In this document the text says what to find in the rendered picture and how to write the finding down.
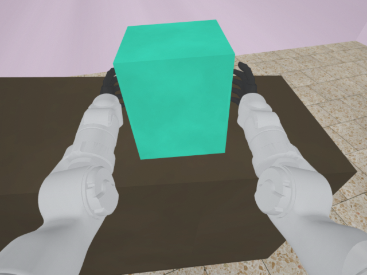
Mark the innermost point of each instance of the right robot hand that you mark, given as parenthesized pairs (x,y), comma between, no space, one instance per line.
(247,82)

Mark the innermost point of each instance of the robot left upper arm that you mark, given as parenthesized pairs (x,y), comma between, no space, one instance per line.
(73,204)

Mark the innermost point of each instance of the left robot forearm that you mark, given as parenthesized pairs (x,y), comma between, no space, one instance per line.
(96,136)

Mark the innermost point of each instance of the left robot hand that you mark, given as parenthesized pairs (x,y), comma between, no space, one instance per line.
(108,85)

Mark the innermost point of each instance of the carton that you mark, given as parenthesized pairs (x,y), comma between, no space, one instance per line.
(176,82)

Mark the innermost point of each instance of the right robot forearm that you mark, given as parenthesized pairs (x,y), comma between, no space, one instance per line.
(266,137)

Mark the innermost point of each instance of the robot right upper arm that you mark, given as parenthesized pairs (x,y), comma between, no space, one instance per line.
(298,202)

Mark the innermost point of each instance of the pedestal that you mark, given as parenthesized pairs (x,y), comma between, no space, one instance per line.
(172,213)

